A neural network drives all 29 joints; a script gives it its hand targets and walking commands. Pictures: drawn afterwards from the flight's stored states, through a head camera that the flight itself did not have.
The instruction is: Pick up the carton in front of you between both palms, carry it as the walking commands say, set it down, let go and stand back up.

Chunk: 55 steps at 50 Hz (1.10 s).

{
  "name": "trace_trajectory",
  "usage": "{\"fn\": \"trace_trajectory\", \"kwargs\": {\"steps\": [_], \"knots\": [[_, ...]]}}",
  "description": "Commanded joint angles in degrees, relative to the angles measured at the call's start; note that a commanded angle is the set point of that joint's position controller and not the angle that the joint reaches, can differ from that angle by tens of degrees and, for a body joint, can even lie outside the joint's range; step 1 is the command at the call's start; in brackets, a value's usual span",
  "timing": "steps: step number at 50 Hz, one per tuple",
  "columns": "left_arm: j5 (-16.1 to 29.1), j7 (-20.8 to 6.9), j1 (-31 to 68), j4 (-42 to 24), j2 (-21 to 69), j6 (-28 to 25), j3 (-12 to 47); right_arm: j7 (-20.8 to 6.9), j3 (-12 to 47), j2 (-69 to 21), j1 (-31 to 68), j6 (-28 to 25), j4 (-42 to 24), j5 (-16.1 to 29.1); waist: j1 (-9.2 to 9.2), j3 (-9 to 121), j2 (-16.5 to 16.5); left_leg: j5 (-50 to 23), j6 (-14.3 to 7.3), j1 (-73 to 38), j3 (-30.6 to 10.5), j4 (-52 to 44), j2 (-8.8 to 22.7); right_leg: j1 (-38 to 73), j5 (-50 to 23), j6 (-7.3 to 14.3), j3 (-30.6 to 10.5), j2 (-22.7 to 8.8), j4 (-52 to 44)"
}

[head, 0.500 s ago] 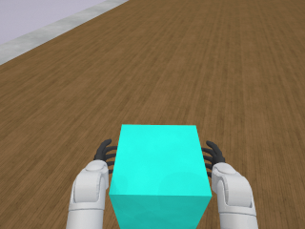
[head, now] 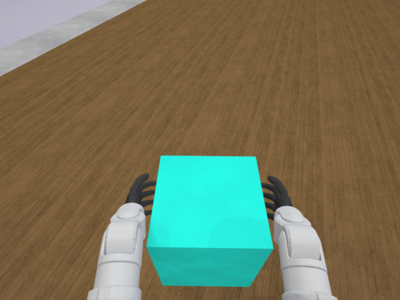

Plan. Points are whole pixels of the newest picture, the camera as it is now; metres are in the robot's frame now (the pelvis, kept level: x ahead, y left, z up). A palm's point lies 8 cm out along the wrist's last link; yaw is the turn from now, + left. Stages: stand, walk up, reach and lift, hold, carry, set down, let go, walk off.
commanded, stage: carry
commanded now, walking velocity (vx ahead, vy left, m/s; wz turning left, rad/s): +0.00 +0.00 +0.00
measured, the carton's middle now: (207, 224) +0.31 +0.00 -0.04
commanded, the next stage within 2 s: hold in 0.16 s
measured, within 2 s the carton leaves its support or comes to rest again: neither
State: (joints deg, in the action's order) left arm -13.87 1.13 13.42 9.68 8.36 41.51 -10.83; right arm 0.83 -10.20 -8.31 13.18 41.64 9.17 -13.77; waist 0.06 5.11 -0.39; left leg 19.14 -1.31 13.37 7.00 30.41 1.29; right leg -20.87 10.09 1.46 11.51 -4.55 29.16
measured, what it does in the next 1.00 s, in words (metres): stands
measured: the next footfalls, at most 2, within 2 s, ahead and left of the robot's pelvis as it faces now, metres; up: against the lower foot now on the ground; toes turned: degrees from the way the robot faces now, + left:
none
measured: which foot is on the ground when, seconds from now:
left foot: down 0.00-1.00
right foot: down 0.00-1.00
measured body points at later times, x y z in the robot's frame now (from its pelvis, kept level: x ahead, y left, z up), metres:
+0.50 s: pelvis -0.02 +0.00 +0.01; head -0.05 -0.02 +0.46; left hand +0.27 +0.17 +0.04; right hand +0.29 -0.13 +0.04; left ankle -0.03 +0.10 -0.73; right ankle +0.05 -0.12 -0.73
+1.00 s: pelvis -0.03 -0.03 +0.00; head -0.04 -0.05 +0.44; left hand +0.29 +0.16 +0.03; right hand +0.32 -0.14 +0.02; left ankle -0.03 +0.10 -0.73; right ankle +0.05 -0.12 -0.73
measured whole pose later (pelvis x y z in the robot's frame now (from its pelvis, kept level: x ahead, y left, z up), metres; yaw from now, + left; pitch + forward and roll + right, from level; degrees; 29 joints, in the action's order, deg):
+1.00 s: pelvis -0.03 -0.03 +0.00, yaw +6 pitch -7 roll +0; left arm -25.4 -3.9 30.1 31.8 10.9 30.5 -29.8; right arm -0.5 -27.3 -12.8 29.3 34.3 26.9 -23.1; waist 0.6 -5.9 -2.4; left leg 18.2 -1.3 8.7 -3.2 33.8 -0.3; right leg -13.2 10.4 2.3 2.8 1.5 30.5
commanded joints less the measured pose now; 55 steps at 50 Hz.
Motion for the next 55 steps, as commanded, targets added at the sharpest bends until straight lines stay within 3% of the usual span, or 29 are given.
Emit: {"fn": "trace_trajectory", "kwargs": {"steps": [1, 8, 9, 10, 11, 13, 14, 15, 17, 23, 29, 38, 42, 47, 51, 55], "knots": [[13.68, -12.5, 24.5, -3.28, 49.44, -0.98, 31.3, -11.86, 31.31, -49.84, 24.49, -1.08, -3.14, 13.58, -0.02, 14.74, 0.32, -14.13, -0.79, 0.42, -5.96, -5.09, 7.14, 11.5, -11.81, 0.01, -7.0, -5.92, -2.12], [14.29, -12.47, 25.91, -3.87, 49.91, -1.21, 31.84, -11.86, 32.0, -50.3, 25.64, -1.27, -3.72, 14.18, 0.01, 14.28, 0.21, -12.66, -0.88, 0.77, -6.13, -5.53, 7.15, 11.41, -10.08, 0.0, -7.16, -5.84, -2.52], [14.5, -12.67, 21.21, -3.01, 52.28, -1.4, 30.62, -12.09, 31.49, -51.43, 19.84, -0.9, -5.08, 14.63, 0.7, 7.75, -4.06, -27.77, -0.66, 1.0, -14.55, -9.34, -4.21, 27.41, -20.98, 1.26, -15.43, 9.0, -3.25], [13.4, -12.18, 23.07, -4.41, 51.62, -2.53, 30.45, -11.74, 31.42, -50.25, 21.61, -1.69, -6.19, 13.85, 0.21, 10.77, -3.52, -30.45, -0.2, 2.38, -15.03, -8.9, -4.01, 31.41, -24.54, 1.54, -16.94, 8.19, -3.67], [12.18, -11.76, 19.96, -3.72, 49.66, -2.65, 29.2, -11.54, 30.78, -48.49, 20.53, -1.77, -6.88, 13.39, -0.47, 10.13, -3.75, -28.69, -0.22, -0.33, -14.49, -10.08, -4.06, 32.02, -26.39, 0.71, -17.09, 7.97, -3.57], [11.35, -11.47, 21.04, -2.33, 49.23, -3.36, 28.45, -11.37, 31.81, -49.52, 22.26, -2.05, -6.49, 13.29, -0.78, 10.71, -0.27, -26.48, -0.34, -2.64, -14.15, -10.57, -4.74, 31.38, -25.43, -0.7, -16.79, 8.52, -4.54], [11.5, -11.0, 20.02, -1.79, 48.85, -3.77, 28.07, -11.22, 32.02, -48.02, 22.25, -2.23, -6.29, 13.36, -1.35, 10.3, -1.71, -22.13, -0.69, -2.46, -14.18, -12.05, -4.69, 32.27, -23.26, -0.62, -16.78, 8.41, -4.46], [11.0, -11.15, 21.29, -2.03, 48.02, -3.81, 27.81, -11.39, 31.76, -48.56, 22.85, -2.36, -6.6, 13.15, -1.06, 8.44, -0.81, -21.01, -0.56, -2.96, -14.05, -12.34, -4.43, 29.93, -18.91, -0.71, -15.94, 9.24, -4.98], [11.79, -11.61, 22.97, -1.84, 49.09, -3.93, 28.11, -11.37, 31.55, -49.17, 23.42, -2.44, -5.52, 12.81, -0.53, 8.72, 0.13, -22.6, -0.22, -4.35, -14.05, -11.42, -4.64, 29.22, -17.99, -0.72, -16.31, 9.33, -5.84], [12.67, -13.19, 27.6, 0.43, 50.16, -3.89, 28.52, -11.42, 28.73, -50.32, 24.08, -2.36, -1.8, 11.07, 1.26, 4.95, -0.73, -11.57, -0.58, 0.87, -14.23, -13.22, -3.82, 30.27, -9.93, -0.01, -15.76, 9.09, -6.34], [11.52, -13.92, 29.72, 3.72, 51.77, -4.4, 26.51, -12.7, 28.0, -51.85, 27.24, -2.17, 0.7, 10.99, 0.49, 2.74, -1.77, -2.47, -1.74, 7.77, -14.54, -15.1, -2.81, 34.29, -5.93, -0.57, -15.23, 8.87, -5.51], [9.86, -15.11, 33.65, 6.94, 52.45, -5.44, 23.48, -14.13, 27.16, -54.1, 32.28, -2.38, 3.35, 11.06, -0.61, 2.75, -0.45, 1.97, -2.9, 9.31, -13.65, -14.19, -3.33, 34.81, 0.0, -1.05, -16.11, 7.84, -6.31], [6.52, -16.26, 40.69, 13.5, 51.09, -7.59, 17.61, -14.04, 21.62, -55.33, 38.2, -3.87, 10.04, 8.97, -0.61, 1.43, 0.55, 5.07, -3.22, 10.3, -12.72, -10.88, -3.94, 31.93, 8.49, -1.18, -18.03, 6.91, -6.69], [-1.01, -15.97, 47.78, 24.33, 46.43, -11.86, 5.34, -12.34, 9.17, -52.13, 44.8, -7.54, 20.94, 2.44, -0.09, -0.8, 1.54, 5.79, -3.14, 11.48, -12.02, -5.26, -5.09, 24.8, 15.47, -1.36, -19.92, 6.11, -5.87], [-7.37, -13.67, 46.14, 28.7, 39.54, -15.23, -4.33, -9.98, -1.09, -43.35, 43.25, -11.46, 25.9, -4.11, 0.22, -1.95, 0.96, 3.85, -2.75, 16.76, -12.15, -1.36, -5.96, 18.81, 12.13, -1.22, -19.66, 7.0, -1.84], [-8.31, -12.57, 42.82, 28.75, 34.45, -20.62, -5.84, -8.66, -3.67, -37.16, 40.13, -17.94, 26.03, -6.38, 0.67, 2.7, 0.53, -0.93, -1.93, 24.08, -11.55, 3.47, -7.03, 11.93, 0.12, -0.95, -17.92, 8.44, 4.96]]}}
